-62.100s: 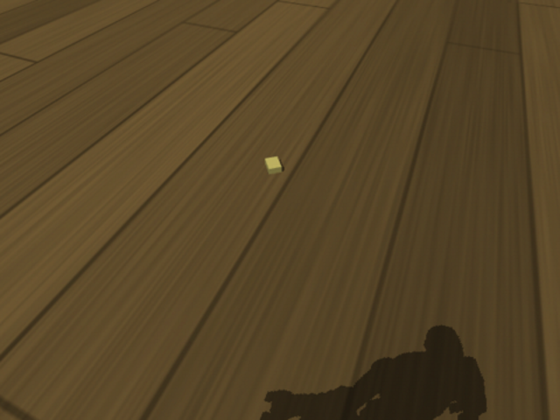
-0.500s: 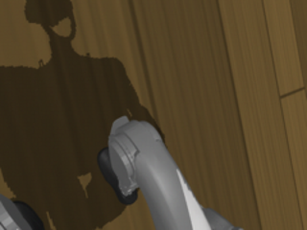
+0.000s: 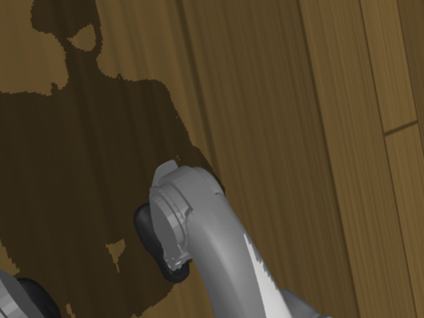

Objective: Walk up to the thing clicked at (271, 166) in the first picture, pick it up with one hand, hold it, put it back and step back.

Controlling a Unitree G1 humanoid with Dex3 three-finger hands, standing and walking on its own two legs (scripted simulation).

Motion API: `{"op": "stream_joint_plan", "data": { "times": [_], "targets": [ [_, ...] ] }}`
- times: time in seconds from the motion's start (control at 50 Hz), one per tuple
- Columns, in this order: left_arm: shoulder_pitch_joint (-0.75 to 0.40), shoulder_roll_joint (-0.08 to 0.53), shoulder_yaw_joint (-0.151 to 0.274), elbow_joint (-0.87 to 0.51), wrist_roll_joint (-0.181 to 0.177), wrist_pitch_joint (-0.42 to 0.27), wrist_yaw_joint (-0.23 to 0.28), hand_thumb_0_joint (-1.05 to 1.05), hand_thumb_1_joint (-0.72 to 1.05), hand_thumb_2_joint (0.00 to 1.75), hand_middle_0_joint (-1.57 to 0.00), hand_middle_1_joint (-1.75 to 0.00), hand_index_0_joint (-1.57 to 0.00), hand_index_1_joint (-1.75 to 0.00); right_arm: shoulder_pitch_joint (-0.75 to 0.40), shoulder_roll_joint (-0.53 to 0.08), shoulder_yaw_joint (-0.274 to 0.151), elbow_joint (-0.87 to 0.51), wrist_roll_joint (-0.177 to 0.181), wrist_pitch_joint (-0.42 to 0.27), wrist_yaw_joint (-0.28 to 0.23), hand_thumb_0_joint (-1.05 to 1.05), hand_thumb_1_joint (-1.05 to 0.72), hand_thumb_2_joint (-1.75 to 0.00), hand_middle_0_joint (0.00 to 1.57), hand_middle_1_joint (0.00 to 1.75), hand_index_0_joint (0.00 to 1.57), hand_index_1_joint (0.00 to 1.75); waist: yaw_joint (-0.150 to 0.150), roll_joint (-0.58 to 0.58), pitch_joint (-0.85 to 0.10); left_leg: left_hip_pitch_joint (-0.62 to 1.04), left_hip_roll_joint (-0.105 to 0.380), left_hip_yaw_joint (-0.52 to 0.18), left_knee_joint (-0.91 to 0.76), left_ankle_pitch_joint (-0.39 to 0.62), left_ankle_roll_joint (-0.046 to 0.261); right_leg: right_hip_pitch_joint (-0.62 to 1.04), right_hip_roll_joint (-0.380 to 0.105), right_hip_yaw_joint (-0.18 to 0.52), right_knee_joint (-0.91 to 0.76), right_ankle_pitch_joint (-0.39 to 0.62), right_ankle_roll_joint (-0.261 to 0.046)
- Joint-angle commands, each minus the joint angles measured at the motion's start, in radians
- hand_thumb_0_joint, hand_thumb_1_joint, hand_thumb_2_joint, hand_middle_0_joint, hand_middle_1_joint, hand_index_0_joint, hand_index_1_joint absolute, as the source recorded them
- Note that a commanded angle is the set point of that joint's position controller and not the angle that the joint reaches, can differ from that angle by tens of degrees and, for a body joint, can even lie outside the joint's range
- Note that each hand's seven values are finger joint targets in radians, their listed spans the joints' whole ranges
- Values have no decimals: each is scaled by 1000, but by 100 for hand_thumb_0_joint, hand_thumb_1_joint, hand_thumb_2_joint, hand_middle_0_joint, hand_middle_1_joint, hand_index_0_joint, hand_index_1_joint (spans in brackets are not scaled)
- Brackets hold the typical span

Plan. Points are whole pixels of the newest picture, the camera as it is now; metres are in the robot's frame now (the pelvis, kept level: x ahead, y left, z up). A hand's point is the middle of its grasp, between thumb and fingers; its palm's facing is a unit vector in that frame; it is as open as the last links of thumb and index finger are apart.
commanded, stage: close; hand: left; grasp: from above
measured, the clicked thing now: out of the picture +0.50 +0.38 -0.30
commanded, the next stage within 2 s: settle in 1.72 s
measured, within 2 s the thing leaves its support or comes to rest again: neither
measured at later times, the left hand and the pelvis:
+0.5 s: hand out of the picture +0.48 +0.36 -0.26, palm faces -0.35 -0.24 -0.90, open 13.5 cm; pelvis +0.00 +0.00 +0.00, yaw +0 degrees
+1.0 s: hand out of the picture +0.48 +0.37 -0.26, palm faces -0.35 -0.25 -0.90, open 12.5 cm; pelvis +0.00 +0.00 +0.00, yaw +0 degrees
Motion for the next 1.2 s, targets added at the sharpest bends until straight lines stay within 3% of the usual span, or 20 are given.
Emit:
{"op": "stream_joint_plan", "data": {
  "times": [0.0, 0.14, 0.18, 0.2, 0.36, 0.4, 0.48, 0.58, 0.62, 0.74, 0.86, 1.0, 1.04, 1.18],
  "targets": [
    [-216, 207, 4, -113, -6, -2, 37, 0, -47, 95, -10, -98, -10, -98, 228, -344, -80, 56, -2, 10, -7, 0, -88, -90, 20, 30, 20, 30, -75, 629, -642, 533, 55, 77, -251, 267, -3, 366, 25, -132, -183, 304, -84],
    [-199, 205, -3, -97, -16, 8, 36, 0, -43, 92, -14, -95, -13, -95, 223, -342, -76, 49, 0, 11, -8, 0, -88, -90, 20, 30, 20, 30, -76, 605, -648, 518, 53, 90, -239, 274, 4, 398, 32, -122, -194, 321, -81],
    [-231, 230, 12, -138, -15, 6, 34, 0, -41, 89, -14, -95, -14, -95, 232, -342, -76, 58, 2, 13, -6, 0, -88, -90, 20, 30, 20, 30, -71, 655, -647, 525, 51, 89, -249, 272, -1, 388, 27, -123, -189, 312, -85],
    [-200, 218, 4, -86, -14, 11, 35, 0, -42, 90, -14, -95, -14, -95, 216, -343, -73, 48, -3, 14, -8, 0, -88, -90, 20, 30, 20, 30, -71, 618, -646, 508, 53, 87, -246, 258, 2, 395, 31, -127, -190, 306, -84],
    [-198, 212, 5, -120, -21, 13, 28, 0, -39, 88, -17, -92, -16, -92, 227, -338, -78, 43, 4, 16, -6, 0, -88, -90, 20, 30, 20, 30, -73, 600, -630, 495, 49, 93, -242, 247, 7, 397, 31, -121, -196, 301, -82],
    [-221, 245, 22, -135, -18, 11, 36, 0, -38, 87, -17, -92, -17, -92, 227, -344, -78, 58, 3, 16, -8, 0, -88, -90, 20, 30, 20, 30, -62, 632, -659, 503, 51, 94, -244, 265, 3, 399, 31, -122, -190, 311, -84],
    [-197, 212, 8, -98, -22, 18, 31, 0, -35, 85, -19, -91, -19, -90, 222, -336, -72, 47, 4, 18, -5, 0, -88, -90, 20, 30, 20, 30, -76, 600, -639, 501, 52, 86, -243, 274, 4, 390, 31, -124, -189, 316, -83],
    [-203, 235, 15, -119, -17, 24, 27, 0, -31, 82, -22, -87, -22, -87, 222, -341, -80, 56, 5, 17, -7, 0, -88, -90, 20, 30, 20, 30, -62, 617, -642, 507, 52, 94, -240, 259, 4, 384, 32, -119, -191, 304, -84],
    [-213, 219, 12, -121, -23, 24, 30, 0, -30, 81, -23, -86, -23, -86, 228, -342, -78, 58, 4, 20, -7, 0, -88, -90, 20, 30, 20, 30, -76, 632, -649, 518, 56, 85, -246, 276, 1, 388, 28, -124, -190, 314, -84],
    [-191, 216, 7, -123, -16, 28, 18, 0, -26, 78, -27, -83, -27, -83, 223, -339, -77, 52, 5, 25, -6, 0, -88, -90, 20, 30, 20, 30, -69, 632, -650, 539, 59, 81, -247, 301, -2, 379, 29, -124, -182, 323, -85],
    [-191, 218, 8, -94, -28, 24, 19, 0, -20, 74, -31, -79, -31, -78, 216, -342, -76, 42, 7, 22, -8, 0, -88, -90, 20, 30, 20, 30, -68, 592, -612, 483, 50, 89, -247, 239, 6, 378, 28, -120, -192, 290, -84],
    [-210, 232, 20, -156, -27, 23, 10, 0, -15, 69, -35, -74, -36, -74, 226, -341, -71, 50, 8, 23, -9, 0, -88, -90, 20, 30, 20, 30, -67, 635, -674, 541, 59, 78, -241, 312, -1, 381, 23, -124, -177, 332, -83],
    [-187, 199, 1, -104, -36, 24, 6, 0, -13, 68, -37, -73, -37, -72, 225, -335, -75, 51, 7, 24, -9, 0, -88, -90, 20, 30, 20, 30, -76, 594, -623, 495, 52, 89, -237, 267, 6, 378, 28, -119, -188, 306, -82],
    [-203, 231, 14, -129, -27, 19, 8, 0, -5, 62, -42, -68, -43, -67, 218, -340, -67, 53, 3, 29, -12, 0, -88, -90, 20, 30, 20, 30, -65, 634, -654, 526, 60, 76, -248, 276, -3, 368, 24, -128, -179, 303, -86]
  ]
}}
